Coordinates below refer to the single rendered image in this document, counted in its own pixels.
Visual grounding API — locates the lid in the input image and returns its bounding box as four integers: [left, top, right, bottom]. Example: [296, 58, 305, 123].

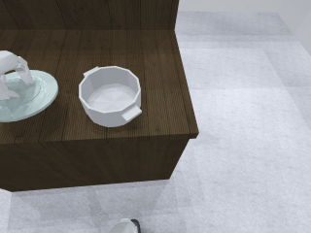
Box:
[0, 70, 58, 122]

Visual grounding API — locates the robot left thigh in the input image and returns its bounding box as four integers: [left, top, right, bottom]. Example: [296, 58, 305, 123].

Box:
[109, 222, 138, 233]

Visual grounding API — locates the pot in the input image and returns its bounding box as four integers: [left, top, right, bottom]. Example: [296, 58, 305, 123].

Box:
[79, 66, 142, 127]

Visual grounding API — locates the robot left hand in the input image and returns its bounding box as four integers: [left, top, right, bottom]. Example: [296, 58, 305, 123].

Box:
[0, 50, 33, 101]

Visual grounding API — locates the knob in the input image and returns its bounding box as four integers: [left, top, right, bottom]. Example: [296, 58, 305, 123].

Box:
[5, 78, 26, 94]

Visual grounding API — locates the left robot foot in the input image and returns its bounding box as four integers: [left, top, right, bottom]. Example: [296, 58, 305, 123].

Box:
[131, 218, 141, 233]

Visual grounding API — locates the table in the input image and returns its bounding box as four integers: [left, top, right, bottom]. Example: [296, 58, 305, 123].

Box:
[0, 0, 199, 192]

